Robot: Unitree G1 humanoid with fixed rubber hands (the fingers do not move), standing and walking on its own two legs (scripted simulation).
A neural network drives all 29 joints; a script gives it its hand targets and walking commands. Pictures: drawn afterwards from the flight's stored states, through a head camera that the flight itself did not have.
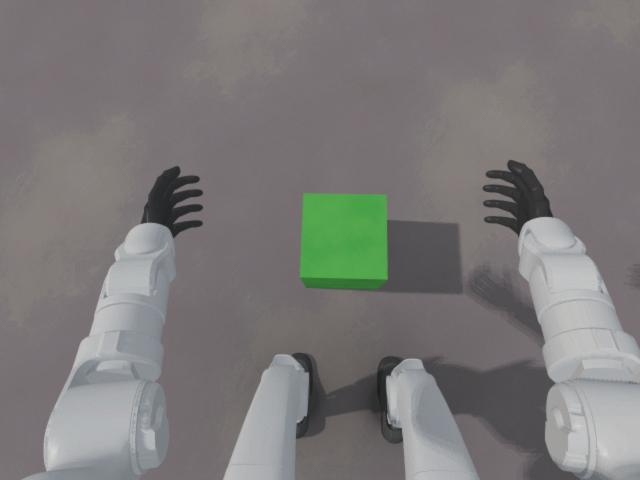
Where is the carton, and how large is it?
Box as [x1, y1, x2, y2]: [300, 193, 387, 288]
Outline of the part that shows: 303,193 300,278 306,287 378,288 387,279 386,195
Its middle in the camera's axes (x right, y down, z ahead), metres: +0.06 +0.02 +0.99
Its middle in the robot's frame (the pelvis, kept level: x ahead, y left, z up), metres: +0.50 +0.00 -0.59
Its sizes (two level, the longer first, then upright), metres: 0.202 0.198 0.209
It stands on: the floor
